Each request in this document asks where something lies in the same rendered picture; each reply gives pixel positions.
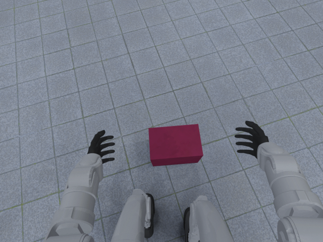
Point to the right robot thigh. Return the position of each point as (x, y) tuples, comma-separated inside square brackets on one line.
[(212, 228)]

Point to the right robot hand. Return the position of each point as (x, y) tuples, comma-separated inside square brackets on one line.
[(258, 137)]

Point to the robot right forearm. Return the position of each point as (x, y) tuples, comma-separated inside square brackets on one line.
[(292, 194)]

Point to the right robot upper arm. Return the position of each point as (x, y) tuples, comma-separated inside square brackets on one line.
[(300, 229)]

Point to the carton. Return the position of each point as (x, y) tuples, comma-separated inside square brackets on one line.
[(175, 145)]

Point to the left robot hand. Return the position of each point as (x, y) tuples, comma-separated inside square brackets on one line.
[(96, 146)]

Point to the robot left forearm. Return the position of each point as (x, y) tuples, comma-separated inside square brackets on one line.
[(75, 214)]

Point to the left robot shin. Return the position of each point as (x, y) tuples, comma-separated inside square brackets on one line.
[(140, 191)]

